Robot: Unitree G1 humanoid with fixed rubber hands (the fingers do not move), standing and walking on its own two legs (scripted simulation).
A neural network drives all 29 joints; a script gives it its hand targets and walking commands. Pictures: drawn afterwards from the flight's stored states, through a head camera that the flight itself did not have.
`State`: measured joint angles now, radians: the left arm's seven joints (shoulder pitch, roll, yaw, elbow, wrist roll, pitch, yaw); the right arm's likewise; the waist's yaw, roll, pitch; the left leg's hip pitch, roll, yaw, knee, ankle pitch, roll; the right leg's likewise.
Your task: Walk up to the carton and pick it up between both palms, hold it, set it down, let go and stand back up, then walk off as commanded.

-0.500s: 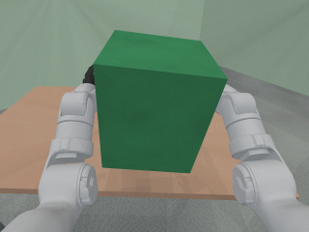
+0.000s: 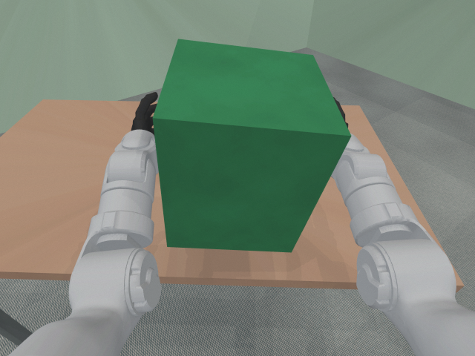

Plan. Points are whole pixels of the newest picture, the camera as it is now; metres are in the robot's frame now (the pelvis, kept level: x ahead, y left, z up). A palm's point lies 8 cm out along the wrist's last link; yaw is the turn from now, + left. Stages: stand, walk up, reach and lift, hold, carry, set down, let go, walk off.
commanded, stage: set down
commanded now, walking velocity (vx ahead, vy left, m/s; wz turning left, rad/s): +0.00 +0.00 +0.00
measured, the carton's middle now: (238, 152) +0.41 +0.04 +0.18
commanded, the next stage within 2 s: none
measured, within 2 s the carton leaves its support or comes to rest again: neither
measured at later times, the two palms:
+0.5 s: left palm (136, 153) +0.39 +0.21 +0.19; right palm (322, 130) +0.44 -0.11 +0.21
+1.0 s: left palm (146, 165) +0.40 +0.20 +0.15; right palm (321, 146) +0.45 -0.11 +0.17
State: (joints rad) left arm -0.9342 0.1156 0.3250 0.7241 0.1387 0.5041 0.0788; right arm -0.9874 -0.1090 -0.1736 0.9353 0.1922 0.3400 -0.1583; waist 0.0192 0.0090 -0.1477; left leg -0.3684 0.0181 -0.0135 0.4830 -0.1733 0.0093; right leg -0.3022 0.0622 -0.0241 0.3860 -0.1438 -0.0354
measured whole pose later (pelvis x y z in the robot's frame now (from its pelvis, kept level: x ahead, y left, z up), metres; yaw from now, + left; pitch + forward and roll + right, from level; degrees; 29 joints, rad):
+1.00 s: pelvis +0.03 +0.00 +0.00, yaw +0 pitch +3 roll -2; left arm -0.66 0.03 0.33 0.49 0.11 0.45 0.16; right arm -0.92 -0.11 -0.05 0.99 0.19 0.20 -0.08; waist 0.02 0.01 -0.13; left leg -0.32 0.02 -0.02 0.48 -0.21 0.00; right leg -0.24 0.06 -0.02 0.36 -0.18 -0.04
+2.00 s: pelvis +0.05 -0.01 +0.00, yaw +0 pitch +5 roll -1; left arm -0.58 -0.04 0.33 0.51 0.17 0.32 0.18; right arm -0.86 -0.11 -0.11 1.03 0.17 0.09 0.01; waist 0.05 0.01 -0.09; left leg -0.32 0.03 -0.02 0.48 -0.23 -0.02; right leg -0.24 0.07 -0.02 0.36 -0.20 -0.04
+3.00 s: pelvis +0.05 -0.01 +0.00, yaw +0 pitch +5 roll -2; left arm -0.55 -0.07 0.37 0.67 0.25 0.11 0.16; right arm -0.80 -0.09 -0.21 1.08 -0.03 -0.05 0.06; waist 0.05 0.01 -0.06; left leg -0.32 0.03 -0.02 0.47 -0.24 -0.01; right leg -0.24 0.07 -0.02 0.36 -0.20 -0.04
